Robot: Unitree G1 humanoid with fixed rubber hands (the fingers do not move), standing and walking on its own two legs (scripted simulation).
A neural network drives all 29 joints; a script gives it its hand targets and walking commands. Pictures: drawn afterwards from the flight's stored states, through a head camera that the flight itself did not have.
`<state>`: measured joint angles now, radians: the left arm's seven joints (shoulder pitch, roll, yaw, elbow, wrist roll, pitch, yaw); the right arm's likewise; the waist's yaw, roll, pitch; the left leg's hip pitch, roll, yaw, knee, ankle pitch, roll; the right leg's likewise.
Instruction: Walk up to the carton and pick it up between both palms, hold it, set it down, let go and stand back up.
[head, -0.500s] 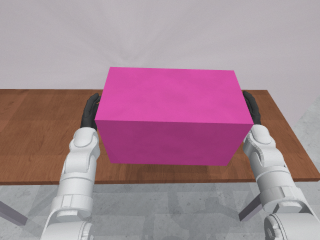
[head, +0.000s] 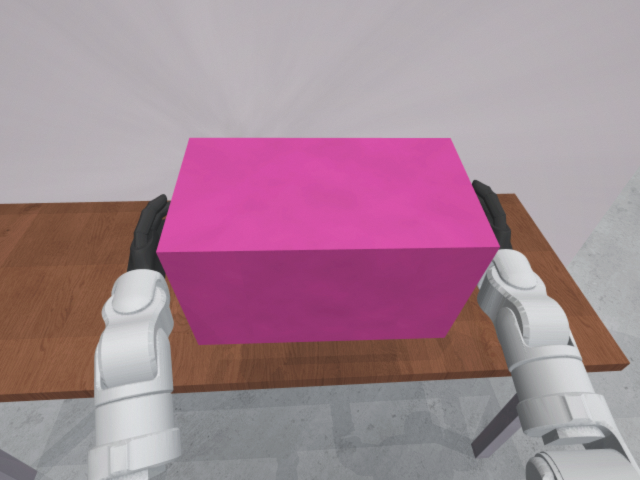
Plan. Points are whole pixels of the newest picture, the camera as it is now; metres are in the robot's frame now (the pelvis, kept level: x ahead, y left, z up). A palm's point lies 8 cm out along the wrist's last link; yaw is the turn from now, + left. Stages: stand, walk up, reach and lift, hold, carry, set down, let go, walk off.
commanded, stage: reach and lift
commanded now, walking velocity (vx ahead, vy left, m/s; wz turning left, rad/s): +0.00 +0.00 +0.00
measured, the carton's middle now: (323, 242) +0.36 +0.00 +0.14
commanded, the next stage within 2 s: hold in 0.28 s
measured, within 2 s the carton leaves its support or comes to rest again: neither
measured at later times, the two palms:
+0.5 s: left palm (138, 262) +0.32 +0.20 +0.17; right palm (497, 245) +0.33 -0.20 +0.16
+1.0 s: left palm (131, 260) +0.32 +0.21 +0.17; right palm (495, 238) +0.33 -0.19 +0.17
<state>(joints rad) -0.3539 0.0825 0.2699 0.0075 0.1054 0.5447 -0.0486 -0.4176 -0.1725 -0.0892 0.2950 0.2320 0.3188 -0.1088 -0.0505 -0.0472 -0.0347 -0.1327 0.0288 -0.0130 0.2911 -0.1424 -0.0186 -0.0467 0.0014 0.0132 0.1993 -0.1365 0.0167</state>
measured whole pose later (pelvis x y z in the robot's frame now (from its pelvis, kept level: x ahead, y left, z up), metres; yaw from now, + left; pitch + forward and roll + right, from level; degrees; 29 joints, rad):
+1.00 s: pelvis -0.02 +0.00 +0.00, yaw +0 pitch -5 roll -1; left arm -0.46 0.07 0.32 0.03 0.17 0.65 -0.08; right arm -0.52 -0.16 -0.14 0.35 0.18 0.40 -0.08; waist -0.05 -0.04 -0.01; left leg -0.10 0.02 -0.01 0.31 -0.13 -0.01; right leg -0.03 -0.01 0.01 0.25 -0.14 0.02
